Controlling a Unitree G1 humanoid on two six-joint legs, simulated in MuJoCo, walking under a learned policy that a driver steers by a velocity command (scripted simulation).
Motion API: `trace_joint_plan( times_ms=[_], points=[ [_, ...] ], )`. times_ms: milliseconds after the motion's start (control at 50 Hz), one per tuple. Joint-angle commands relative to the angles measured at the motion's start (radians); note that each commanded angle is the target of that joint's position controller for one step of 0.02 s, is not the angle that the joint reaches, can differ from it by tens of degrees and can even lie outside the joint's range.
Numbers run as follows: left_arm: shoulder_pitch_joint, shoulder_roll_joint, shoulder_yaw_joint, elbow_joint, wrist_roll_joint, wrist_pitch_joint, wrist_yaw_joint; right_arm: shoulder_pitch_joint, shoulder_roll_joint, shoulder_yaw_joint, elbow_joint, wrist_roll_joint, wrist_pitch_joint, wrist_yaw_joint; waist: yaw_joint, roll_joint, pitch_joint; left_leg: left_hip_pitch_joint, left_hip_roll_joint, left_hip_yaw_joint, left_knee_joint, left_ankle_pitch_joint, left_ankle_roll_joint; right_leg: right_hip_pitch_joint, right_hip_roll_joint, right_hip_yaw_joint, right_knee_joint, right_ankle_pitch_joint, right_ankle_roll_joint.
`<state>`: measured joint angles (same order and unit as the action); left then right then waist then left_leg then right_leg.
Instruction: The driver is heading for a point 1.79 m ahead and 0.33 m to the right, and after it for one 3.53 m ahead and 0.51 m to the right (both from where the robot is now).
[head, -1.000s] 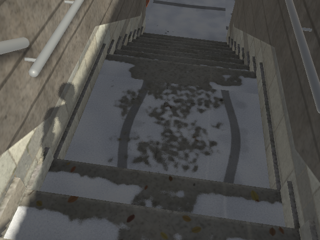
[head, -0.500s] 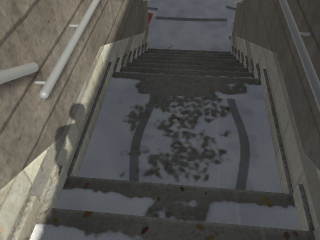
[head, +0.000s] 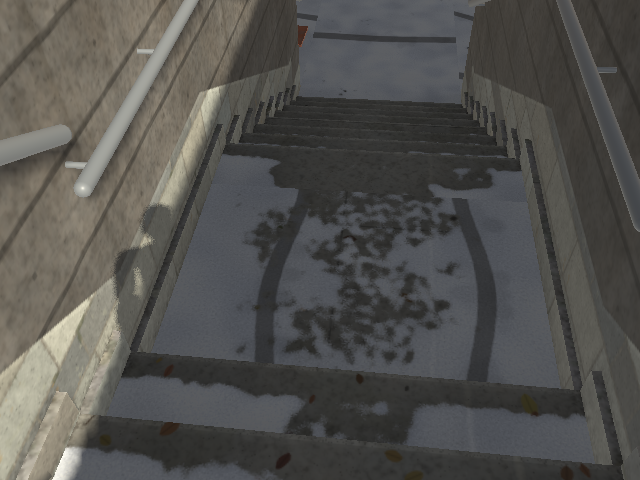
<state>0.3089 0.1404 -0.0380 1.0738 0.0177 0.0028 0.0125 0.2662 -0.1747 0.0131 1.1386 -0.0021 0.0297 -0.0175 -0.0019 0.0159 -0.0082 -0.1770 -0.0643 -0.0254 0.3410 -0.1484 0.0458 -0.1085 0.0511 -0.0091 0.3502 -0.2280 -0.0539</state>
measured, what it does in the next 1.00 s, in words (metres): walks ahead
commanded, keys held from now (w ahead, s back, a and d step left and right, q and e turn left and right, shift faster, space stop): no key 0.40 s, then w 0.40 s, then w+e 0.20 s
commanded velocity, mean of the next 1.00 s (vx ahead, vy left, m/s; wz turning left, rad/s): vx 0.19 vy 0.00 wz -0.04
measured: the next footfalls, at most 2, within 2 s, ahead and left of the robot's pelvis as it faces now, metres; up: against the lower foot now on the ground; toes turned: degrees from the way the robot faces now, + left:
left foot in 1.02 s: +0.38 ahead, +0.22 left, -0.17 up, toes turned +0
right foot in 1.62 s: +0.65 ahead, -0.03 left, -0.34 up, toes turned -27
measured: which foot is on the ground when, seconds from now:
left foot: down 0.00-0.48, up 0.50-1.00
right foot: down 0.00-1.00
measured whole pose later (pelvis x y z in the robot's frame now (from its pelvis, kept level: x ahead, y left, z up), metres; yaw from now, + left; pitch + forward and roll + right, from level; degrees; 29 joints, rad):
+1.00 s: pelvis +0.21 +0.09 -0.11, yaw -3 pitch +0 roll -4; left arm 0.56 0.20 0.04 1.13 0.05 -0.08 0.04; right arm 0.03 -0.26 -0.06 0.96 0.00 -0.05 0.04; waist 0.16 0.02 0.03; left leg -0.47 0.11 -0.05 0.47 0.42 -0.01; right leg -0.05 0.01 0.06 0.98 -0.90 0.01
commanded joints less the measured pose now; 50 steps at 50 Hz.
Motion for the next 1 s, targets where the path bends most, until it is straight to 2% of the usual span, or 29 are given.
trace_joint_plan(
  times_ms=[20, 140, 400, 420, 440, 480, 520, 540, 560, 600, 620, 640, 660, 680, 700, 720, 740, 760, 800, 820, 840, 860, 880, 900, 920, 940, 960, 980, 1000],
  points=[
    [0.046, 0.078, 0.010, -0.009, -0.001, -0.007, 0.004, 0.039, -0.077, -0.009, 0.000, 0.001, -0.006, -0.003, 0.000, -0.025, 0.059, 0.016, 0.151, -0.133, -0.047, 0.065, 0.015, -0.079, -0.149, 0.124, -0.082, 0.072, 0.000],
    [0.058, 0.064, 0.005, 0.008, -0.007, -0.010, 0.007, 0.043, -0.068, -0.007, 0.020, -0.004, -0.008, -0.005, 0.007, -0.012, 0.056, 0.015, 0.152, -0.127, -0.037, 0.079, 0.010, -0.070, -0.147, 0.128, -0.084, 0.087, -0.004],
    [0.073, 0.058, 0.004, 0.029, -0.006, -0.014, 0.010, 0.052, -0.052, -0.004, 0.037, -0.003, -0.003, -0.007, 0.004, -0.016, 0.060, 0.013, 0.156, -0.116, -0.025, 0.085, 0.001, -0.071, -0.144, 0.137, -0.095, 0.120, -0.010],
    [0.077, 0.055, 0.003, 0.031, -0.005, -0.014, 0.009, 0.058, -0.047, -0.003, 0.040, -0.003, -0.003, -0.007, 0.006, -0.022, 0.041, 0.023, 0.147, -0.110, -0.029, 0.035, 0.001, -0.066, -0.139, 0.141, -0.115, 0.038, -0.010],
    [0.075, 0.071, 0.010, 0.029, -0.005, -0.012, 0.008, 0.054, -0.052, -0.007, 0.036, -0.005, -0.002, -0.007, 0.009, -0.037, 0.050, 0.011, 0.125, -0.092, -0.012, -0.031, 0.003, -0.074, -0.134, 0.155, -0.137, -0.071, -0.015],
    [0.086, 0.129, 0.038, 0.025, -0.006, -0.004, 0.007, 0.039, -0.064, -0.017, 0.012, -0.015, 0.000, -0.004, 0.016, -0.101, 0.079, -0.066, 0.053, -0.017, 0.099, -0.213, 0.014, -0.087, -0.147, 0.221, -0.184, -0.371, -0.058],
    [0.136, 0.143, 0.055, 0.025, -0.001, 0.004, 0.006, 0.002, -0.063, -0.024, -0.014, -0.035, -0.002, 0.002, 0.043, -0.121, 0.156, -0.226, 0.019, 0.050, 0.218, -0.291, 0.020, -0.068, -0.222, 0.331, -0.232, -0.566, -0.128],
    [0.152, 0.144, 0.063, 0.028, -0.001, 0.003, 0.008, -0.025, -0.063, -0.028, -0.029, -0.041, -0.008, 0.004, 0.052, -0.120, 0.188, -0.273, 0.036, 0.065, 0.265, -0.283, 0.019, -0.065, -0.253, 0.357, -0.237, -0.548, -0.154],
    [0.176, 0.140, 0.068, 0.030, 0.003, -0.001, 0.009, -0.056, -0.075, -0.033, -0.045, -0.038, -0.015, 0.005, 0.063, -0.109, 0.193, -0.308, 0.052, 0.065, 0.310, -0.283, 0.016, -0.053, -0.271, 0.374, -0.237, -0.506, -0.172],
    [0.205, 0.158, 0.082, 0.034, 0.010, -0.014, 0.012, -0.064, -0.073, -0.037, -0.056, -0.040, -0.030, 0.009, 0.064, -0.092, 0.190, -0.365, 0.081, 0.054, 0.375, -0.289, 0.017, -0.011, -0.285, 0.374, -0.209, -0.405, -0.203],
    [0.217, 0.158, 0.087, 0.035, 0.005, -0.021, 0.012, -0.078, -0.081, -0.041, -0.064, -0.033, -0.037, 0.009, 0.064, -0.086, 0.187, -0.383, 0.089, 0.056, 0.390, -0.279, 0.013, 0.004, -0.281, 0.361, -0.196, -0.350, -0.207],
    [0.242, 0.164, 0.096, 0.047, 0.007, -0.033, 0.012, -0.065, -0.094, -0.049, -0.052, -0.050, -0.041, 0.013, 0.064, -0.064, 0.175, -0.402, 0.122, 0.023, 0.508, -0.190, 0.007, 0.025, -0.298, 0.361, -0.157, -0.249, -0.233],
    [0.258, 0.169, 0.101, 0.046, 0.007, -0.044, 0.015, -0.071, -0.103, -0.054, -0.059, -0.053, -0.045, 0.016, 0.053, -0.037, 0.153, -0.465, 0.133, 0.008, 0.544, -0.173, 0.006, 0.074, -0.312, 0.366, -0.130, -0.177, -0.244],
    [0.252, 0.178, 0.107, 0.036, 0.022, -0.049, 0.011, -0.047, -0.114, -0.066, -0.044, -0.046, -0.046, 0.019, 0.044, -0.025, 0.138, -0.473, 0.125, 0.026, 0.603, -0.150, 0.004, 0.070, -0.301, 0.323, -0.086, -0.111, -0.254],
    [0.255, 0.166, 0.108, 0.032, 0.025, -0.055, 0.011, -0.074, -0.117, -0.071, -0.048, -0.048, -0.047, 0.018, 0.049, -0.028, 0.123, -0.501, 0.127, 0.021, 0.638, -0.139, -0.001, 0.083, -0.294, 0.321, -0.047, -0.052, -0.251],
    [0.265, 0.164, 0.108, 0.030, 0.025, -0.060, 0.013, -0.087, -0.111, -0.074, -0.054, -0.050, -0.046, 0.017, 0.047, -0.038, 0.129, -0.526, 0.130, 0.018, 0.655, -0.128, -0.005, 0.079, -0.296, 0.315, -0.015, 0.004, -0.251],
    [0.267, 0.158, 0.106, 0.030, 0.026, -0.066, 0.011, -0.100, -0.122, -0.081, -0.064, -0.049, -0.046, 0.014, 0.048, -0.049, 0.144, -0.541, 0.139, 0.013, 0.651, -0.130, -0.013, 0.069, -0.296, 0.314, 0.007, 0.036, -0.244],
    [0.278, 0.171, 0.111, 0.029, 0.035, -0.066, 0.008, -0.102, -0.114, -0.080, -0.067, -0.051, -0.043, 0.019, 0.049, -0.073, 0.146, -0.538, 0.138, 0.022, 0.653, -0.129, -0.015, 0.059, -0.291, 0.298, 0.045, 0.077, -0.238],
    [0.268, 0.190, 0.115, 0.024, 0.030, -0.068, 0.008, -0.105, -0.119, -0.086, -0.077, -0.055, -0.046, 0.019, 0.050, -0.079, 0.160, -0.482, 0.122, 0.050, 0.634, -0.126, -0.014, -0.008, -0.279, 0.269, 0.119, 0.169, -0.214],
    [0.343, 0.168, 0.109, 0.070, 0.030, -0.084, 0.022, -0.199, -0.114, -0.089, -0.118, -0.040, -0.060, 0.016, 0.087, -0.104, 0.189, -0.647, 0.194, -0.102, 0.602, 0.075, -0.013, 0.123, -0.311, 0.330, 0.170, 0.132, -0.198],
    [0.384, 0.146, 0.100, 0.086, 0.034, -0.095, 0.034, -0.302, -0.141, -0.100, -0.165, -0.024, -0.078, 0.014, 0.132, -0.076, 0.205, -0.822, 0.190, -0.101, 0.499, 0.155, -0.025, 0.236, -0.284, 0.343, 0.231, -0.007, -0.208],
    [0.382, 0.149, 0.097, 0.079, 0.038, -0.101, 0.037, -0.359, -0.140, -0.097, -0.190, -0.028, -0.091, 0.020, 0.161, -0.076, 0.202, -0.859, 0.190, -0.091, 0.437, 0.202, -0.038, 0.252, -0.271, 0.362, 0.263, -0.028, -0.215],
    [0.345, 0.167, 0.099, 0.055, 0.038, -0.108, 0.034, -0.377, -0.140, -0.094, -0.212, -0.037, -0.104, 0.027, 0.168, -0.096, 0.184, -0.807, 0.183, -0.072, 0.388, 0.234, -0.045, 0.198, -0.253, 0.362, 0.284, 0.011, -0.222],
    [0.215, 0.152, 0.095, 0.010, 0.035, -0.116, 0.033, -0.377, -0.110, -0.076, -0.233, -0.022, -0.109, 0.041, 0.132, -0.025, 0.182, -0.512, 0.181, -0.045, 0.146, 0.492, -0.050, -0.073, -0.181, 0.253, 0.289, -0.106, -0.162],
    [0.189, 0.150, 0.087, 0.001, 0.025, -0.113, 0.020, -0.359, -0.081, -0.069, -0.237, -0.008, -0.109, 0.068, 0.143, -0.004, 0.144, -0.207, 0.122, 0.030, 0.109, 0.627, -0.053, -0.275, -0.143, 0.198, 0.274, -0.169, -0.125],
    [0.189, 0.178, 0.093, 0.002, 0.023, -0.110, 0.020, -0.298, -0.083, -0.068, -0.226, 0.010, -0.101, 0.075, 0.127, -0.044, 0.131, -0.059, 0.110, 0.037, 0.152, 0.659, -0.056, -0.356, -0.144, 0.206, 0.310, -0.198, -0.116],
    [0.167, 0.192, 0.097, 0.003, 0.025, -0.095, 0.024, -0.201, -0.098, -0.069, -0.206, 0.021, -0.083, 0.072, 0.086, -0.098, 0.118, 0.025, 0.120, 0.035, 0.179, 0.646, -0.064, -0.381, -0.148, 0.190, 0.373, -0.156, -0.107],
    [0.176, 0.179, 0.092, 0.005, 0.035, -0.079, 0.030, -0.088, -0.125, -0.077, -0.174, 0.018, -0.073, 0.058, 0.045, -0.098, 0.095, 0.096, 0.131, 0.030, 0.151, 0.646, -0.056, -0.362, -0.135, 0.175, 0.522, -0.155, -0.090],
    [0.162, 0.204, 0.098, 0.000, 0.040, -0.068, 0.036, 0.085, -0.149, -0.088, -0.123, 0.005, -0.071, 0.043, -0.046, -0.038, 0.041, 0.214, 0.118, 0.062, 0.049, 0.688, -0.057, -0.316, -0.093, 0.126, 0.739, -0.098, -0.076]
  ],
)
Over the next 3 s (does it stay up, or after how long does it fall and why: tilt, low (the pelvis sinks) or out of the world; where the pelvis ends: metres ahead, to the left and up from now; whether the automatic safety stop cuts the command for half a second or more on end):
stays up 0.63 0.02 -0.35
